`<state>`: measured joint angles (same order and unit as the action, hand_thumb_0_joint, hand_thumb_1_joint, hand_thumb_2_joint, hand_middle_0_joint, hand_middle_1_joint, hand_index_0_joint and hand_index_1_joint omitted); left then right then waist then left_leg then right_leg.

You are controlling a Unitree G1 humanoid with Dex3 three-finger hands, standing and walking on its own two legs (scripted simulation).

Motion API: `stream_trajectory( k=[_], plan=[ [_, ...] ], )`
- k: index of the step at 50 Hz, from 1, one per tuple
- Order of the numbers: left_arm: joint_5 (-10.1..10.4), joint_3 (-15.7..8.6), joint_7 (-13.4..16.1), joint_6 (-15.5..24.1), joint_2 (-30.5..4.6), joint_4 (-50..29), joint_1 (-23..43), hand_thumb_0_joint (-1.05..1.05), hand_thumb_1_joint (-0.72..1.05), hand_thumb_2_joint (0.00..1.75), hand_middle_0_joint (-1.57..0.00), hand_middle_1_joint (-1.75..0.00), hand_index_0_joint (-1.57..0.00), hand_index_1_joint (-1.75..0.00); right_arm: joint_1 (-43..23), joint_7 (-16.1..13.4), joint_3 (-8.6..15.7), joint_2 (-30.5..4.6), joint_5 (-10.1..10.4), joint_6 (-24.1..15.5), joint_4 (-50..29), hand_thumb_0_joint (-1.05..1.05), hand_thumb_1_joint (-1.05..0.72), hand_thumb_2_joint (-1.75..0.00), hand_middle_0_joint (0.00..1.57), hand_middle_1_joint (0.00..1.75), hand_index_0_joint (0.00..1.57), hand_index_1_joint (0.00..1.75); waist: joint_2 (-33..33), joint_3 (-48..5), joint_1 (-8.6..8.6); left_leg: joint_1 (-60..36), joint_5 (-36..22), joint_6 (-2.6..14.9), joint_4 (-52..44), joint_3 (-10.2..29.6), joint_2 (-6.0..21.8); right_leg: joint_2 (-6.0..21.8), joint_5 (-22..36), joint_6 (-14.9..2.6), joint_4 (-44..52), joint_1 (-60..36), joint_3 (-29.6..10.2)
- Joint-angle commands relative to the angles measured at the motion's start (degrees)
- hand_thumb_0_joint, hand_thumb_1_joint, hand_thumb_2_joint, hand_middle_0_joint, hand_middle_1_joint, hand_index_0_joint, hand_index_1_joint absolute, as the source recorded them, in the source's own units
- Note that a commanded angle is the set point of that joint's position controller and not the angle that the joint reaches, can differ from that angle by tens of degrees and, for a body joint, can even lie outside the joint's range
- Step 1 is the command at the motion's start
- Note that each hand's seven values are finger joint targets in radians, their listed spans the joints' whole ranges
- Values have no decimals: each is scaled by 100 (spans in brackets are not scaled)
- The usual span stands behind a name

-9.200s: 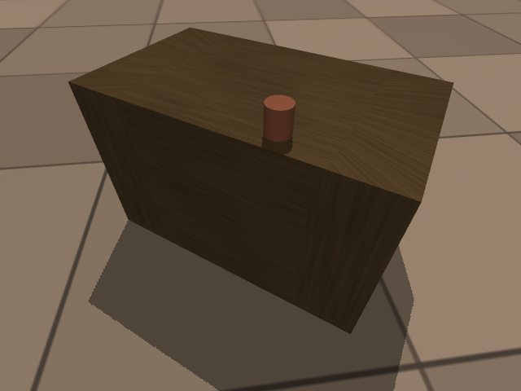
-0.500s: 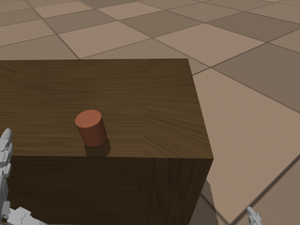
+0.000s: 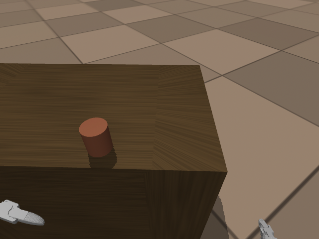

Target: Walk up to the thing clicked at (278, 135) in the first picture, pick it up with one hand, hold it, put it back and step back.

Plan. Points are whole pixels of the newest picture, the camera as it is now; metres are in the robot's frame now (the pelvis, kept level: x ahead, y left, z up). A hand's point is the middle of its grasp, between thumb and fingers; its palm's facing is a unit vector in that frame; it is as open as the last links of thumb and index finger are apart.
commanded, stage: go down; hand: left
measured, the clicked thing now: (96, 137) +0.44 +0.23 +0.03
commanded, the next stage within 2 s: none
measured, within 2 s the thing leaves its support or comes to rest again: neither
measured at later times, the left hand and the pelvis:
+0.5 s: hand (13, 150) +0.28 +0.34 +0.15, palm faces +0.24 -0.96 -0.12, open 17.4 cm; pelvis +0.01 +0.01 +0.00, yaw -1 degrees
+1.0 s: hand (1, 136) +0.31 +0.38 +0.17, palm faces +0.24 -0.97 +0.00, open 17.6 cm; pelvis -0.01 +0.00 +0.00, yaw +0 degrees
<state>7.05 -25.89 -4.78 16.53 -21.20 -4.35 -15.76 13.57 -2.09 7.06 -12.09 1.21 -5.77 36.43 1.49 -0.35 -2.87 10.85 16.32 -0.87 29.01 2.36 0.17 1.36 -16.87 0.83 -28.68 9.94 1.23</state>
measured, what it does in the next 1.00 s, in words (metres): stands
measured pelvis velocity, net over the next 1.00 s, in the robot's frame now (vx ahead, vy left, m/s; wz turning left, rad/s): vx -0.01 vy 0.00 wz -0.01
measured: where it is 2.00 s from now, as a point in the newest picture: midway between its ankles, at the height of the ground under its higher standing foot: outside the picture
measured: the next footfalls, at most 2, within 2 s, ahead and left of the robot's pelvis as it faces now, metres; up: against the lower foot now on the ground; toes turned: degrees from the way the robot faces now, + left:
none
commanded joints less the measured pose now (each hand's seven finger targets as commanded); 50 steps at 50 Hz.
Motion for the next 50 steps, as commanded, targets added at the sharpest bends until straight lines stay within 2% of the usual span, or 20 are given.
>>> stream_trajectory(
  k=[1,3,7,9,10,11,12,13,14,17,20,25,26,27,35,40,43,45,46,50],
  plan=[
    [389,-702,-356,142,-1600,-926,1517,0,-52,10,-3,-3,-2,-5,-484,-127,-105,-440,76,-311,-718,0,51,-6,5,5,5,5,310,-383,164,14,-1114,135,-389,-282,-156,-8,1196,-49,465,88,136],
    [564,-944,-597,-65,-1932,-301,1715,0,-53,9,-3,-3,-2,-4,-692,-213,52,-779,95,-319,-782,0,51,-6,5,5,5,5,106,-439,169,74,-1052,147,-386,-231,-127,-27,1115,-49,476,63,163],
    [823,-1141,-1036,-370,-2354,-69,2624,0,-50,10,-3,-3,-2,-5,-682,-296,-221,-601,153,-334,-804,0,51,-6,5,5,5,5,400,-856,133,-45,-1232,138,-420,-220,-128,-32,1250,-96,476,-38,147],
    [943,-1350,-1232,-563,-2497,482,2535,0,-47,9,-3,-2,-2,-3,-403,-340,-113,-820,149,-371,-688,0,51,-6,5,5,5,5,276,-979,131,-70,-1557,119,-372,-176,-93,-70,1498,-110,394,-114,194],
    [982,-1227,-1335,-627,-2424,355,2753,0,-47,9,-3,-2,-2,-3,-416,-334,-221,-709,157,-396,-754,0,51,-6,5,5,5,5,427,-1161,146,-157,-1761,104,-354,-183,-96,-63,1686,-123,353,-163,182],
    [1001,-1392,-1427,-689,-2676,595,2889,0,-48,9,-3,-2,-2,-3,-416,-356,-149,-816,159,-404,-733,0,50,-6,5,5,5,5,427,-1273,131,-171,-1866,96,-332,-176,-84,-67,1738,-124,344,-182,187],
    [1015,-1331,-1517,-790,-2571,1033,2682,0,-48,9,-3,-2,-1,-3,-452,-372,-71,-938,156,-421,-638,0,50,-6,5,5,5,5,321,-1006,120,-88,-1861,78,-369,-155,-67,-95,1683,-139,331,-70,205],
    [1060,-1266,-1609,-823,-2530,866,2919,0,-46,10,-2,-2,-1,-3,-542,-368,-241,-753,155,-465,-766,0,51,-6,5,5,5,5,399,-1229,95,-171,-1971,90,-330,-167,-76,-73,1804,-135,328,-151,201],
    [1071,-1365,-1677,-886,-2682,1158,3052,0,-50,8,-3,-1,-1,-2,-431,-388,-65,-980,144,-461,-708,0,50,-6,5,5,5,5,343,-1329,165,-173,-2074,85,-304,-159,-59,-72,1889,-131,314,-140,187],
    [1080,-1308,-1848,-978,-2726,1039,3422,0,-50,9,-3,0,-1,-2,-547,-373,-413,-677,147,-517,-697,0,50,-6,5,5,5,5,539,-1226,23,-128,-2094,69,-339,-146,-37,-95,1782,-167,312,-55,214],
    [1006,-1232,-1916,-1043,-2712,1197,3382,0,-50,10,-2,0,-1,-2,-546,-384,-265,-879,115,-573,-698,0,51,-6,5,5,5,5,539,-1075,41,-72,-1903,38,-435,-132,2,-146,1490,-190,347,102,214],
    [994,-1486,-1906,-1095,-2990,1571,3520,0,-45,10,-2,0,-1,-2,-152,-452,-78,-1089,65,-599,-464,0,51,-6,5,5,5,5,384,-1202,121,-106,-2163,70,-314,-159,-9,-138,1777,-147,326,63,178],
    [1031,-1441,-1920,-1070,-2991,1191,3889,0,-45,11,-2,0,-1,-2,-267,-431,-290,-806,78,-614,-319,0,51,-6,5,5,5,5,587,-1205,49,-92,-2103,66,-330,-166,-26,-118,1745,-157,339,84,175],
    [1022,-1522,-1912,-1050,-3167,1207,4179,0,-49,10,-2,-1,-1,-3,-519,-472,-128,-1012,76,-670,-621,0,51,-6,5,5,5,5,640,-1345,124,-174,-2066,63,-329,-167,-30,-123,1743,-166,312,91,177],
    [1051,-1333,-2387,-1286,-3391,2577,4933,0,-56,9,-3,-1,-2,-3,-726,-640,-485,-741,51,-794,-249,0,52,-6,5,5,5,5,506,-1156,247,9,-1389,182,-381,-161,-115,-81,1344,-112,484,376,159],
    [1037,-1363,-2624,-1418,-3885,3192,5461,0,-55,8,-3,-1,-2,-2,-563,-760,-445,-1009,30,-872,-243,0,53,-6,5,5,5,5,478,-1281,307,-15,-1111,202,-406,-139,-127,-114,1097,-123,562,517,175],
    [1007,-1574,-2675,-1491,-4159,3864,5271,0,-56,8,-3,-1,-2,-3,-339,-829,-393,-1175,6,-914,-320,0,53,-6,5,5,5,5,220,-1366,347,-52,-1087,240,-359,-155,-150,-101,1073,-78,610,536,152],
    [993,-1479,-2698,-1401,-4217,3459,5852,0,-56,9,-3,-2,-2,-3,-431,-841,-516,-1041,-6,-956,-433,0,53,-6,5,5,5,5,367,-1716,336,-111,-1346,236,-314,-168,-172,-67,1345,-77,547,430,138],
    [926,-1635,-2684,-1421,-4403,4016,5516,0,-56,8,-3,-2,-2,-3,-374,-864,-475,-1099,3,-939,-274,0,53,-6,5,5,5,5,276,-1437,258,32,-1246,238,-324,-151,-166,-82,1207,-85,560,547,146],
    [837,-1494,-2644,-1282,-4307,3897,5807,0,-58,9,-3,-2,-2,-4,-569,-860,-684,-828,-15,-1005,-408,0,53,-6,5,5,5,5,538,-1488,217,46,-1203,199,-338,-155,-163,-92,1128,-123,522,605,143]
  ],
)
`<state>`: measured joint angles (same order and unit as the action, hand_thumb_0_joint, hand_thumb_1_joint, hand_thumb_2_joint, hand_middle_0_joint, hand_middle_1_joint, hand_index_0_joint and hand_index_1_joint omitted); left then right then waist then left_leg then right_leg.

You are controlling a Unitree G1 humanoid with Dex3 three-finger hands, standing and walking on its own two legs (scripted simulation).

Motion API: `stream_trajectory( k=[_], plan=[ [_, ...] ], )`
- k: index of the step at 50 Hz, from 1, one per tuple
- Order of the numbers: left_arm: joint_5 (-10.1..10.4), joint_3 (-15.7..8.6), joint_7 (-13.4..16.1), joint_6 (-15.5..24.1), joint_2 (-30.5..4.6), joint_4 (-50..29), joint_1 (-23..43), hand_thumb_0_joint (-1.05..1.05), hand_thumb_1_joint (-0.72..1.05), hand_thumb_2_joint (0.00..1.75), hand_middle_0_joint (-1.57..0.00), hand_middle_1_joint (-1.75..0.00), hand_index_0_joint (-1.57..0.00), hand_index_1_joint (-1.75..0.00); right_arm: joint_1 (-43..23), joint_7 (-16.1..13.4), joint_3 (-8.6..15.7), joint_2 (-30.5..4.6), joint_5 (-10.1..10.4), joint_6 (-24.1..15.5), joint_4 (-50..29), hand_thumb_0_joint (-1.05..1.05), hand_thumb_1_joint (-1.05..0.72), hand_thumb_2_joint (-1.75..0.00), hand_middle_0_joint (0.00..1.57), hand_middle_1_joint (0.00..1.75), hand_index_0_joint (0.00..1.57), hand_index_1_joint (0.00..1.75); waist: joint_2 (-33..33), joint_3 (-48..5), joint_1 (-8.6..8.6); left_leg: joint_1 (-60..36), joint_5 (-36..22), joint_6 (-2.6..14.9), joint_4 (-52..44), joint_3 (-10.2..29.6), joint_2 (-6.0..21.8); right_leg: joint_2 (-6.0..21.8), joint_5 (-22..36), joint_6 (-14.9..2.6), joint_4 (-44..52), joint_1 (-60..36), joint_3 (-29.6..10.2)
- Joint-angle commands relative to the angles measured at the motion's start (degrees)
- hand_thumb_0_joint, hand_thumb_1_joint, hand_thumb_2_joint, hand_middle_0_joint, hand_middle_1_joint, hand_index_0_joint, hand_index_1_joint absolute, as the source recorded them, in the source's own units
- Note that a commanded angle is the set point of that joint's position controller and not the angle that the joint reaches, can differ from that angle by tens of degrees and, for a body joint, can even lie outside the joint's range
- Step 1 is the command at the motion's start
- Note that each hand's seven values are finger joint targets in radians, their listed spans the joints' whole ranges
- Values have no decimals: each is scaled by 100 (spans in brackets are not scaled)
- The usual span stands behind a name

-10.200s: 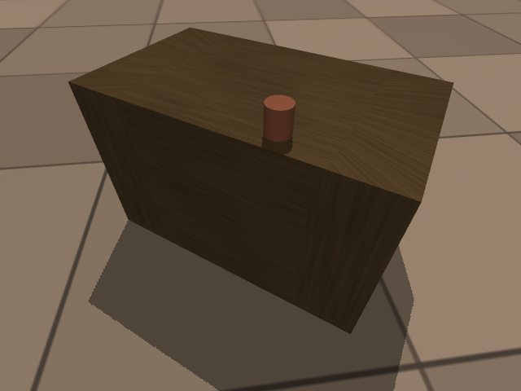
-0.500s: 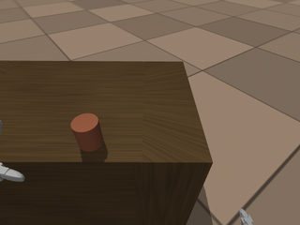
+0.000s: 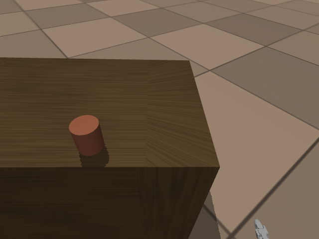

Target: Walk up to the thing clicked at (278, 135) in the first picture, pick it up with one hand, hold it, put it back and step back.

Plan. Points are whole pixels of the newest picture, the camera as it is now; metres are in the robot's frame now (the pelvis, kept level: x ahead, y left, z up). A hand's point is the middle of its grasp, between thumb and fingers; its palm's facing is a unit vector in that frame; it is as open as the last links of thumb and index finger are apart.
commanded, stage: go down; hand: left
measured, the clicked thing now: (87, 135) +0.45 +0.23 +0.03
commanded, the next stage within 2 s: approach in 1.68 s
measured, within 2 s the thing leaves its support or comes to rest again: neither
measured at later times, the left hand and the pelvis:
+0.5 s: hand out of the picture +0.34 +0.40 +0.16, palm faces +0.26 -0.97 +0.00, open 17.7 cm; pelvis +0.01 +0.01 +0.00, yaw +0 degrees
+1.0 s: hand out of the picture +0.35 +0.41 +0.17, palm faces +0.27 -0.96 -0.01, open 17.6 cm; pelvis +0.01 +0.01 +0.00, yaw +0 degrees
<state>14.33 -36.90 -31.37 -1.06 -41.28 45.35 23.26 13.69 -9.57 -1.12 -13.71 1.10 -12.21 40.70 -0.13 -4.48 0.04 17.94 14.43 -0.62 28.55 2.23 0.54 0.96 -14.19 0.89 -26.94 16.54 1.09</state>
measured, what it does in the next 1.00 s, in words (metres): stands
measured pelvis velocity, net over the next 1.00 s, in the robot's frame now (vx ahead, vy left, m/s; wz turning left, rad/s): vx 0.01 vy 0.01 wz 0.00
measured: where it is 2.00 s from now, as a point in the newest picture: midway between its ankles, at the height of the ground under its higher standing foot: outside the picture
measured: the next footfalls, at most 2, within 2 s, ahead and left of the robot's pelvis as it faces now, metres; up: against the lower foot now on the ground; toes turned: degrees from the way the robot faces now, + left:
none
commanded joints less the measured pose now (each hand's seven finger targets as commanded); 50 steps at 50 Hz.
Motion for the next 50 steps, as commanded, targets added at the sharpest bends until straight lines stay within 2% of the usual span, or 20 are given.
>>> stream_trajectory(
  k=[1,3,4,6,8,11,14,16,20,21,24,25,28,32,35,36,37,40,47,50],
  plan=[
    [106,-385,29,500,-2381,-1195,2098,0,-57,9,-3,-1,-2,-3,-733,-121,183,-690,-2,-372,-888,0,53,-6,5,5,5,5,758,-1231,-75,-671,-1055,169,-281,-126,-192,-51,907,-134,341,-104,155],
    [111,-440,18,528,-2436,-1004,1961,0,-57,8,-3,-1,-2,-3,-658,-133,143,-669,1,-377,-768,0,53,-6,5,5,5,5,818,-1269,-78,-682,-1231,158,-227,-118,-184,-51,1050,-137,301,-131,155],
    [103,-390,15,518,-2432,-987,1986,0,-57,9,-3,-1,-2,-3,-690,-156,241,-819,-13,-393,-969,0,53,-6,5,5,5,5,769,-1401,-3,-745,-1384,160,-209,-118,-177,-51,1207,-132,281,-206,154],
    [40,-307,-2,521,-2426,-935,1967,0,-57,9,-3,-2,-2,-3,-651,-151,166,-707,-10,-395,-731,0,53,-6,5,5,5,5,932,-1238,-28,-726,-1304,125,-224,-96,-152,-80,1081,-164,265,-33,171],
    [24,-375,-18,557,-2537,-1042,2106,0,-60,8,-4,-1,-2,-3,-781,-169,251,-828,-24,-430,-951,0,53,-6,5,5,5,5,1020,-1499,-11,-866,-1371,96,-223,-64,-126,-99,1097,-175,249,-66,193],
    [120,-536,-50,569,-2641,-1005,1930,0,-55,8,-3,-1,-2,-3,-355,-162,160,-664,-2,-402,-603,0,53,-6,5,5,5,5,878,-1345,-17,-706,-1399,135,-169,-88,-144,-103,1156,-140,288,-93,190],
    [81,-455,-77,585,-2661,-1041,2018,0,-58,7,-4,-2,-3,-3,-439,-189,329,-886,-9,-455,-768,0,52,-6,5,5,5,5,856,-1355,78,-791,-1393,137,-161,-97,-138,-110,1155,-141,285,31,187],
    [107,-459,-94,549,-2576,-946,1885,0,-58,7,-4,-1,-3,-3,-295,-178,246,-773,-13,-429,-543,0,53,-6,5,5,5,5,834,-1292,43,-728,-1534,153,-117,-90,-139,-108,1258,-133,263,36,182],
    [168,-386,-172,589,-2470,-855,2059,0,-57,7,-4,-1,-3,-3,-653,-170,347,-925,-16,-481,-611,0,53,-6,5,5,5,5,957,-1339,76,-869,-1837,93,-78,-11,-56,-143,1329,-176,151,202,224],
    [147,-440,-187,611,-2583,-865,2065,0,-57,7,-4,-1,-3,-3,-638,-162,279,-879,-19,-463,-516,0,52,-6,5,5,5,5,943,-1483,45,-917,-2053,78,-47,20,-18,-156,1398,-188,135,148,241],
    [103,-444,-118,586,-2669,-767,2197,0,-58,7,-4,-1,-3,-2,-757,-166,294,-868,-19,-463,-461,0,52,-6,5,5,5,5,927,-1375,-13,-760,-1888,83,-53,30,-41,-147,1296,-190,131,127,239],
    [113,-479,-111,596,-2691,-712,2174,0,-58,7,-4,-1,-3,-2,-769,-179,325,-925,-16,-461,-552,0,52,-6,5,5,5,5,919,-1510,60,-840,-1965,90,-7,4,-62,-130,1383,-172,138,92,218],
    [68,-511,-79,622,-2772,-819,2277,0,-59,7,-4,-2,-3,-3,-686,-181,303,-845,-32,-431,-477,0,52,-6,5,5,5,5,968,-1630,26,-831,-1890,105,34,-16,-86,-121,1384,-165,118,107,202],
    [19,-572,-104,641,-2901,-684,2121,0,-57,7,-4,-2,-4,-3,-429,-165,273,-780,-38,-385,-347,0,52,-6,5,5,5,5,1017,-1692,46,-888,-2301,104,130,-24,-80,-115,1657,-158,81,118,200],
    [21,-566,-189,646,-2940,-525,2065,0,-57,7,-4,-2,-3,-3,-478,-167,270,-790,-46,-382,-387,0,52,-6,5,5,5,5,954,-1609,89,-784,-2220,135,145,-40,-98,-101,1673,-134,88,110,186],
    [19,-654,-186,627,-3077,-558,2140,0,-56,8,-4,-2,-3,-3,-464,-158,253,-801,-45,-383,-365,0,52,-6,5,5,5,5,927,-1680,12,-720,-2243,143,150,-35,-100,-95,1701,-141,70,63,176],
    [31,-686,-191,647,-3152,-544,2214,0,-55,7,-4,-2,-3,-3,-669,-181,357,-913,-33,-399,-557,0,52,-6,5,5,5,5,881,-1633,71,-665,-2148,153,135,-53,-120,-81,1691,-128,99,15,161],
    [13,-673,-242,634,-3205,-521,2290,0,-53,8,-3,-2,-3,-3,-597,-173,259,-806,-31,-355,-358,0,52,-6,5,5,5,5,1084,-1664,38,-719,-2275,127,152,-24,-95,-98,1690,-159,62,111,173],
    [-4,-554,-298,640,-3111,-242,2348,0,-53,6,-4,-1,-3,-2,-656,-213,245,-858,-38,-373,-576,0,52,-6,5,5,5,5,946,-1599,132,-701,-1872,125,118,1,-84,-127,1372,-161,90,267,198],
    [17,-495,-285,644,-2975,-139,2185,0,-54,6,-4,-2,-3,-3,-608,-237,381,-1003,-35,-389,-775,0,53,-6,5,5,5,5,832,-1540,192,-682,-1677,128,104,-5,-95,-130,1235,-157,88,339,210]
  ],
)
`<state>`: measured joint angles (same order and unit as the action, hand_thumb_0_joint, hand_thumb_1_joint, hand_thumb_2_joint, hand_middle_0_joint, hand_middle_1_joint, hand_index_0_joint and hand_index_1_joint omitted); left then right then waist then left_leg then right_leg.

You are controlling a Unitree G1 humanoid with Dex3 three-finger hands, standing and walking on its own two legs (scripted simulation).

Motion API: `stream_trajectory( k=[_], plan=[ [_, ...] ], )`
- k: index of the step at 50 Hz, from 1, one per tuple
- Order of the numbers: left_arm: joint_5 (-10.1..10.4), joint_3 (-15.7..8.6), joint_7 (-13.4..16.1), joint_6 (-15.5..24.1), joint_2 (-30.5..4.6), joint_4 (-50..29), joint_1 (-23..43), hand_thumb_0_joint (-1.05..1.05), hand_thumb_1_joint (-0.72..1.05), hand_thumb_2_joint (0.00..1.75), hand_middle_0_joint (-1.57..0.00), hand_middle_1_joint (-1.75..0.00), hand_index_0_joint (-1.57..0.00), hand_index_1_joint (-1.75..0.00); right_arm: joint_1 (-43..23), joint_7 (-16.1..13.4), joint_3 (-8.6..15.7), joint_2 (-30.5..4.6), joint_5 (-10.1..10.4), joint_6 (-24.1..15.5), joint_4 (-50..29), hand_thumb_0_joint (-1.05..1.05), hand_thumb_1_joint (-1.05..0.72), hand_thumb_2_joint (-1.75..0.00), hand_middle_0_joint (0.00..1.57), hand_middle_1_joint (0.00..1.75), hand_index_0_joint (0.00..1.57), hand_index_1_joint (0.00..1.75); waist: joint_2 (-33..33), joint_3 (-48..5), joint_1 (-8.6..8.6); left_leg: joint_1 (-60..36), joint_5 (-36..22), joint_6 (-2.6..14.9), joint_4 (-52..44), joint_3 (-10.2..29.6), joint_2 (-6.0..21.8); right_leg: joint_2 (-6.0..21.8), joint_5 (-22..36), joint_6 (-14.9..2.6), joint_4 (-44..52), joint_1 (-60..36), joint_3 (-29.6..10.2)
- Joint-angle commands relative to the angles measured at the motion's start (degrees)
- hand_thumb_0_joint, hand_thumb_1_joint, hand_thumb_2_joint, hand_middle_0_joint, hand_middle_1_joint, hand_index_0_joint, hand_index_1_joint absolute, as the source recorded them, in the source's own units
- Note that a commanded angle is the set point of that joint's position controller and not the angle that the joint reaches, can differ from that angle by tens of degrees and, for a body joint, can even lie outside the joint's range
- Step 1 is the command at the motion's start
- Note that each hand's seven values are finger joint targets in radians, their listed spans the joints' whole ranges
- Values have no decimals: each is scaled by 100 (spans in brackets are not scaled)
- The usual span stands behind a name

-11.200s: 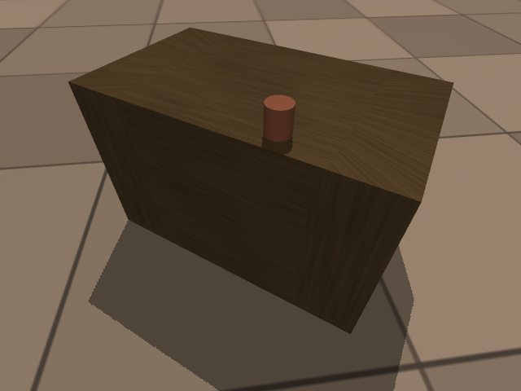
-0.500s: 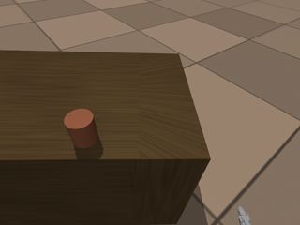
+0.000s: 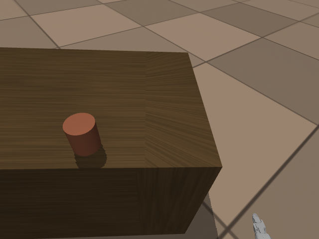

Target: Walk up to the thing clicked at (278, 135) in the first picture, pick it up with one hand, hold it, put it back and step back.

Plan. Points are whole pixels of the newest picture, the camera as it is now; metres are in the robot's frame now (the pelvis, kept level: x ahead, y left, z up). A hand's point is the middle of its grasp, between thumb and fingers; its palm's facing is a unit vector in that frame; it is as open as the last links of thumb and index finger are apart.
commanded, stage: go down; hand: left
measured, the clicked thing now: (83, 134) +0.43 +0.22 +0.03
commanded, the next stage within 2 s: approach in 0.68 s
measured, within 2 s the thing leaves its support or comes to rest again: neither
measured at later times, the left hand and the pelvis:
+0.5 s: hand out of the picture +0.32 +0.40 +0.16, palm faces +0.27 -0.96 +0.00, open 17.4 cm; pelvis +0.00 +0.00 +0.00, yaw +0 degrees
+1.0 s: hand out of the picture +0.34 +0.40 +0.16, palm faces +0.24 -0.97 +0.00, open 17.3 cm; pelvis +0.00 +0.00 +0.00, yaw +0 degrees
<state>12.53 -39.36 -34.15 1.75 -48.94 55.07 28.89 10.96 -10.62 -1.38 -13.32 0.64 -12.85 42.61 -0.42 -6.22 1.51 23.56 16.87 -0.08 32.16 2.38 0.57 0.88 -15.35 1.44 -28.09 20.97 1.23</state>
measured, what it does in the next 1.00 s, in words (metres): stands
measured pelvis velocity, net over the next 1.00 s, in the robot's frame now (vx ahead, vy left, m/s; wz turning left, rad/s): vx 0.00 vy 0.00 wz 0.00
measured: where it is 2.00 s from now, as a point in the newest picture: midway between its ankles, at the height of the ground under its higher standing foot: outside the picture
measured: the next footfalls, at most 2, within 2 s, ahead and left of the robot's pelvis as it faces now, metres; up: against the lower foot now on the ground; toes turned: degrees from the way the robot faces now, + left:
none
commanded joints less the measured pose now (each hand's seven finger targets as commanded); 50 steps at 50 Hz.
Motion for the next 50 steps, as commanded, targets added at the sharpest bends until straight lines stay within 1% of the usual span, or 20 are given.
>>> stream_trajectory(
  k=[1,3,6,7,8,9,11,17,20,22,23,24,27,28,32,34,41,45,46,50],
  plan=[
    [208,-312,-12,385,-2327,-1153,1674,0,-55,6,-4,-2,-4,-3,-179,-123,369,-1003,4,-324,-813,0,52,-6,5,5,5,5,880,-1402,-7,-1226,-1940,81,-215,-26,-99,-126,1355,-203,196,-98,196],
    [174,-407,-13,429,-2513,-1255,1685,0,-53,7,-4,-2,-3,-3,29,-85,219,-842,3,-288,-735,0,52,-6,5,5,5,5,1025,-1467,-50,-1203,-2128,76,-179,-30,-99,-122,1471,-210,178,-145,191],
    [212,-462,12,471,-2460,-1415,1684,0,-50,7,-4,-2,-3,-3,-33,-86,341,-980,12,-320,-931,0,52,-6,5,5,5,5,1047,-1565,-46,-1327,-2240,45,-157,-19,-78,-126,1473,-230,147,-121,193],
    [201,-429,41,465,-2427,-1624,1662,0,-51,7,-4,-2,-3,-3,-254,-73,253,-832,16,-314,-902,0,52,-6,5,5,5,5,1239,-1692,-189,-1315,-2301,40,-159,-6,-96,-104,1519,-241,119,-224,198],
    [217,-410,53,449,-2326,-1509,1663,0,-52,7,-4,-2,-3,-3,-211,-80,349,-978,9,-340,-1082,0,52,-6,5,5,5,5,1096,-1730,-54,-1420,-2443,43,-140,-7,-75,-113,1613,-238,118,-215,207],
    [201,-456,63,459,-2485,-1702,1775,0,-51,7,-4,-2,-3,-3,-158,-77,344,-928,17,-303,-685,0,52,-6,5,5,5,5,1345,-1595,-170,-1339,-2449,6,-159,11,-57,-122,1529,-263,109,-146,202],
    [209,-511,68,427,-2504,-1662,1752,0,-49,6,-4,-2,-3,-3,-440,-85,383,-1011,14,-345,-917,0,52,-6,5,5,5,5,1221,-1610,-142,-1322,-2345,9,-174,21,-45,-130,1479,-259,124,-181,205],
    [239,-327,-21,325,-2131,-1268,1341,0,-48,6,-3,-2,-3,-2,-448,-133,307,-886,34,-331,-967,0,52,-6,5,5,5,5,812,-1352,-78,-1086,-2049,92,-194,-32,-100,-106,1469,-209,153,-253,165],
    [291,-374,-89,331,-2241,-1229,1341,0,-50,5,-4,-3,-4,-3,-133,-133,208,-777,33,-294,-798,0,53,-6,5,5,5,5,807,-1194,-77,-975,-1944,121,-192,-58,-135,-97,1453,-186,155,-214,169],
    [277,-476,-94,356,-2423,-1246,1406,0,-52,5,-4,-3,-4,-3,-135,-173,387,-1015,20,-300,-1045,0,52,-6,5,5,5,5,646,-1420,-10,-1030,-1975,162,-158,-78,-168,-73,1552,-144,156,-315,151],
    [264,-468,-77,374,-2420,-1346,1502,0,-53,5,-4,-3,-4,-3,-79,-157,294,-946,16,-311,-1072,0,52,-6,5,5,5,5,688,-1423,-14,-1089,-2038,156,-145,-87,-167,-71,1604,-151,139,-294,149],
    [265,-488,-88,387,-2515,-1499,1658,0,-52,6,-4,-3,-4,-3,73,-149,324,-910,22,-288,-799,0,52,-6,5,5,5,5,1025,-1457,-8,-1181,-2125,130,-121,-91,-164,-64,1608,-176,112,-177,140],
    [191,-553,-10,416,-2682,-1467,1893,0,-51,6,-4,-2,-3,-3,-179,-178,494,-1143,-4,-340,-972,0,52,-6,5,5,5,5,974,-1479,31,-1228,-2043,105,-119,-38,-134,-78,1468,-188,121,-90,163],
    [172,-479,9,420,-2609,-1552,2028,0,-49,6,-3,-2,-3,-3,-304,-158,345,-944,5,-350,-902,0,52,-6,5,5,5,5,1014,-1398,-43,-1104,-1881,111,-152,-31,-153,-62,1388,-192,123,-119,150],
    [138,-145,-56,403,-2115,-1001,1658,0,-51,5,-4,-2,-4,-2,-385,-129,193,-798,0,-345,-841,0,51,-6,5,5,5,5,995,-1194,12,-1025,-1813,80,-166,4,-94,-99,1233,-227,73,83,190],
    [171,-98,-79,413,-2121,-1056,1674,0,-52,6,-4,-2,-4,-3,-365,-136,229,-804,9,-341,-835,0,52,-6,5,5,5,5,1117,-1228,-14,-1023,-1752,76,-151,-5,-105,-96,1203,-231,50,92,192],
    [144,-534,42,443,-2752,-1668,1939,0,-44,5,-3,-2,-2,-3,-37,-154,303,-1002,-14,-344,-1202,0,54,-5,5,5,5,5,1081,-1907,-30,-1333,-2237,85,-15,-27,-113,-97,1578,-203,60,-227,177],
    [179,-116,66,302,-1994,-1268,1557,0,-41,6,-3,-1,-2,-3,-94,-105,297,-827,20,-307,-789,0,54,-5,5,5,5,5,1050,-1177,-10,-1059,-2052,60,-110,-25,-75,-131,1329,-233,54,96,183],
    [222,6,71,271,-1744,-1119,1589,0,-42,5,-3,-1,-2,-3,-211,-81,135,-701,17,-335,-910,0,54,-5,5,5,5,5,929,-1164,-29,-965,-1950,85,-110,-20,-75,-123,1278,-228,36,111,188],
    [275,518,94,364,-1053,-745,1783,0,-52,5,-4,-2,-2,-4,-357,-57,35,-664,16,-346,-1098,0,55,-5,5,5,5,5,627,-896,156,-676,-1272,113,-137,-37,-55,-147,846,-202,-12,380,183]
  ],
)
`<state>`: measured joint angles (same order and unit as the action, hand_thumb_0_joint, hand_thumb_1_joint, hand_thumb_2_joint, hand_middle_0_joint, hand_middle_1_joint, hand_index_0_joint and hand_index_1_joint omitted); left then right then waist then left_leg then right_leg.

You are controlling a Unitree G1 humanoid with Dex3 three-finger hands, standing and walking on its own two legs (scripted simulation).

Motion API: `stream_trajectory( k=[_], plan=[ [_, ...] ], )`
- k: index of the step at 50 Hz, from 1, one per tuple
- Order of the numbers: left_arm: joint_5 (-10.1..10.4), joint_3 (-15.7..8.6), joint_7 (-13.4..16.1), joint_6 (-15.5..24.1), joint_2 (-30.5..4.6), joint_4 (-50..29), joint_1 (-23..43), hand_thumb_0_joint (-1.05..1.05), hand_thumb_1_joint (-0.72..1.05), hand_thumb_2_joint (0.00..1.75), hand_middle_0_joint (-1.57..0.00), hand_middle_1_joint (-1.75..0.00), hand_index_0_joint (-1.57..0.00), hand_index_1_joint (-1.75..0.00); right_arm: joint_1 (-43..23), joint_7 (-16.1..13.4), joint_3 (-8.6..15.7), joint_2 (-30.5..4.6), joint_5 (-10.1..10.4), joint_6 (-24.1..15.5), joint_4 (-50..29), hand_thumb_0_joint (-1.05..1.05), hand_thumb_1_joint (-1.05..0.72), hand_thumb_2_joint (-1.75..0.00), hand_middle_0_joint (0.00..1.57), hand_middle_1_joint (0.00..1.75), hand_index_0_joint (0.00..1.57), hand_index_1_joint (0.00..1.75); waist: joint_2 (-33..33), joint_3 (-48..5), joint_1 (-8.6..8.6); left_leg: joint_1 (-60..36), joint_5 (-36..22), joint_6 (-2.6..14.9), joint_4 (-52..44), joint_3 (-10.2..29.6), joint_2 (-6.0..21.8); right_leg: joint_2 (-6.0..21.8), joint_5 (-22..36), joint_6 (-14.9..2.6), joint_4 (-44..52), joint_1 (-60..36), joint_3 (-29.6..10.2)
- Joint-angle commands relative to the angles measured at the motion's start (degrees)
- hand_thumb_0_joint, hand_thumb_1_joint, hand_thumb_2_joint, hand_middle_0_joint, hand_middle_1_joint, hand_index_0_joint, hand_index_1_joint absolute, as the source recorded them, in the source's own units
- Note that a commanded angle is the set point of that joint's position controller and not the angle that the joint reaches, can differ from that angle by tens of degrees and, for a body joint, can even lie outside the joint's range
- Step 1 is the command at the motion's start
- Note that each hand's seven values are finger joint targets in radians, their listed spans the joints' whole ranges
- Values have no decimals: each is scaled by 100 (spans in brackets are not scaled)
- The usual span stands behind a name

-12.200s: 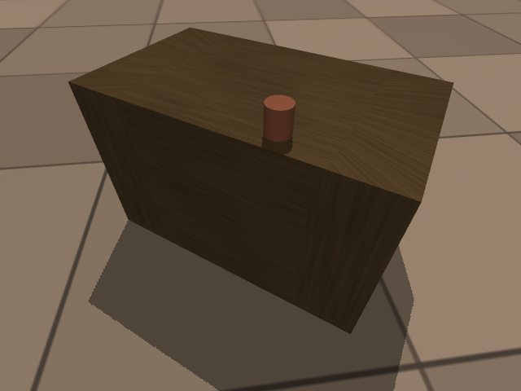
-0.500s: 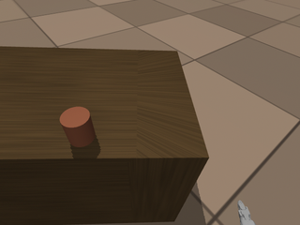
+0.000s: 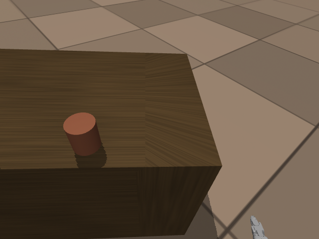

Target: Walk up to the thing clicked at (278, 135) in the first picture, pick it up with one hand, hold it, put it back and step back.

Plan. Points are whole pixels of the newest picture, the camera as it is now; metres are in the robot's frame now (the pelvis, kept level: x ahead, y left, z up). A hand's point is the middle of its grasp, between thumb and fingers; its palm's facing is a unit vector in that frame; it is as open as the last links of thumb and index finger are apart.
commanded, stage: approach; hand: left
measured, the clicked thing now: (83, 134) +0.44 +0.22 +0.03
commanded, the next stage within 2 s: close in in 0.16 s
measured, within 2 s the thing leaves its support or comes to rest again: neither
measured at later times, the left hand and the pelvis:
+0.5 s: hand (63, 141) +0.41 +0.27 +0.04, palm faces +0.23 -0.97 +0.01, open 17.5 cm; pelvis -0.01 -0.01 -0.03, yaw -2 degrees
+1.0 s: hand (81, 137) +0.42 +0.22 +0.04, palm faces +0.21 -0.98 +0.01, open 17.7 cm; pelvis -0.02 -0.01 -0.04, yaw -1 degrees
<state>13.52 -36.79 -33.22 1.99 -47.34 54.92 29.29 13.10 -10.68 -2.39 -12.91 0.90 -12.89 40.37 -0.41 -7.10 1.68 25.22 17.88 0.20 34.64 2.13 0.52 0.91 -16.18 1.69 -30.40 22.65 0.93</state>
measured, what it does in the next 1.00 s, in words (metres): stands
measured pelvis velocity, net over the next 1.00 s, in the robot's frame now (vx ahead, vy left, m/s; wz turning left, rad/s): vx -0.02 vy -0.01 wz -0.03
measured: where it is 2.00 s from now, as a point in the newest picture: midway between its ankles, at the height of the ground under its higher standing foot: outside the picture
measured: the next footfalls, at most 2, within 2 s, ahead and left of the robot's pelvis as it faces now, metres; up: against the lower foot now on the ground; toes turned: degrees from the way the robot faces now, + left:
none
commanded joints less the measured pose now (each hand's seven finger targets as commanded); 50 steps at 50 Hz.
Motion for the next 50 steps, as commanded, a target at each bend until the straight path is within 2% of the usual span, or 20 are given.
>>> stream_trajectory(
  k=[1,3,10,14,18,19,20,21,22,24,26,27,30,32,35,36,41,47,49,50],
  plan=[
    [147,379,48,375,-1087,-635,1744,0,-52,6,-3,-3,-2,-4,-601,-49,276,-883,-23,-371,-1036,0,55,-5,5,5,5,5,697,-887,201,-918,-1304,58,-383,13,-25,-170,829,-244,162,369,240],
    [100,490,191,535,-967,-702,1948,0,-57,6,-4,-3,-3,-5,-384,-9,391,-1015,-76,-393,-1006,0,55,-5,5,5,5,5,728,-1061,282,-1086,-1432,22,-237,65,34,-192,819,-239,34,653,277],
    [69,293,910,1368,-810,-1344,2428,0,-58,6,-4,-5,-4,-6,87,232,754,-1148,-125,-285,-1385,0,54,-5,5,5,5,5,792,-1737,390,-1161,-2003,26,465,79,47,-161,1187,-214,-450,973,232],
    [2,342,1322,1767,-259,-1069,1823,0,-60,4,-4,-4,-5,-4,125,486,707,-931,-174,-107,-1571,0,54,-5,5,5,5,5,905,-1836,228,-694,-2151,-28,832,84,84,-141,1194,-249,-823,1129,211],
    [-78,318,1678,2041,-245,-1724,1952,0,-53,5,-5,-4,-5,-4,-22,682,744,-920,-243,56,-1960,0,53,-5,5,5,5,5,1520,-2380,-36,-593,-2377,-156,1095,69,133,-147,1166,-310,-1151,1042,167],
    [-124,141,1844,2114,-505,-2249,2214,0,-55,4,-5,-4,-6,-4,-223,679,906,-1056,-256,94,-2230,0,53,-5,5,5,5,5,1584,-2816,-57,-677,-2445,-148,1180,40,123,-146,1303,-307,-1223,864,133],
    [-178,211,1991,2119,-393,-2271,2159,0,-52,3,-5,-4,-6,-4,-171,697,872,-1032,-258,155,-2372,0,52,-5,5,5,5,5,1539,-2925,-61,-578,-2361,-135,1195,7,108,-138,1343,-312,-1274,671,105],
    [-164,762,1995,2041,493,-1754,1894,0,-50,3,-5,-4,-6,-4,-246,722,804,-931,-237,195,-2473,0,53,-5,5,5,5,5,1214,-2594,120,-424,-2130,-127,1173,29,143,-176,1213,-309,-1273,823,106],
    [-155,1097,2019,1982,943,-1721,1928,0,-50,4,-5,-4,-6,-4,-353,718,698,-798,-227,226,-2638,0,53,-5,5,5,5,5,877,-2440,214,-128,-1810,-70,1162,-3,134,-187,1166,-284,-1254,752,87],
    [-181,808,2146,1937,454,-1712,1713,0,-56,3,-6,-4,-6,-4,-194,615,998,-1181,-193,323,-2481,0,53,-5,5,5,5,5,483,-2373,189,251,-1477,21,1158,-60,88,-169,1219,-231,-1247,590,11],
    [-234,684,2241,1995,38,-2428,2247,0,-55,0,-6,-3,-8,-2,-22,650,832,-1000,-166,402,-2765,0,54,-5,5,5,5,5,699,-2737,154,103,-1440,31,1197,-102,49,-129,1246,-211,-1293,432,-16],
    [-197,731,2248,1997,242,-2391,2143,0,-53,0,-7,-3,-8,-1,184,661,818,-928,-144,420,-2835,0,53,-5,5,5,5,5,694,-2715,238,-24,-1708,9,1212,-80,78,-149,1428,-215,-1362,459,25],
    [-132,892,2297,1846,816,-1563,1263,0,-51,1,-6,-3,-7,-2,904,712,932,-965,-110,542,-2276,0,54,-5,5,5,5,5,222,-1574,309,416,-1546,65,1203,-108,54,-179,1348,-204,-1346,904,38],
    [-174,677,2342,1845,378,-2292,1649,0,-52,0,-7,-2,-8,-1,695,772,890,-948,-81,575,-2675,0,53,-5,5,5,5,5,512,-1870,187,344,-1593,65,1238,-137,18,-131,1411,-206,-1378,804,25],
    [-197,1144,2328,1703,1003,-2138,1730,0,-56,0,-6,-3,-8,-1,659,829,881,-870,-52,590,-3109,0,54,-5,5,5,5,5,383,-1648,354,293,-1327,70,1207,-165,14,-150,1195,-185,-1352,931,29],
    [-187,1021,2376,1702,898,-2203,1742,0,-55,0,-6,-1,-7,-1,755,830,898,-882,-43,601,-3003,0,53,-5,5,5,5,5,433,-1564,325,336,-1241,67,1203,-170,13,-140,1114,-192,-1372,986,7],
    [-238,1158,2452,1663,898,-2428,2185,0,-61,0,-7,-1,-8,0,579,831,926,-924,-55,606,-3440,0,52,-5,5,5,5,5,455,-2155,332,39,-1473,60,1276,-114,39,-140,1249,-200,-1460,853,12],
    [-324,1184,2660,1690,907,-2461,2359,0,-61,0,-9,0,-9,0,779,857,777,-712,-90,715,-3494,0,52,-6,5,5,5,5,538,-2113,265,225,-1164,49,1260,-140,7,-128,1029,-197,-1438,779,-7],
    [-355,1107,2762,1633,950,-2094,2052,0,-61,0,-10,0,-9,0,931,856,975,-937,-110,737,-3546,0,52,-6,5,5,5,5,351,-2077,312,289,-1255,72,1280,-157,14,-124,1178,-187,-1447,716,-25],
    [-369,1186,2804,1651,1008,-2320,2201,0,-61,1,-10,0,-9,-1,902,884,837,-762,-101,747,-3562,0,52,-6,5,5,5,5,463,-2004,249,355,-1259,71,1275,-174,-6,-120,1184,-190,-1454,712,-31]
  ],
)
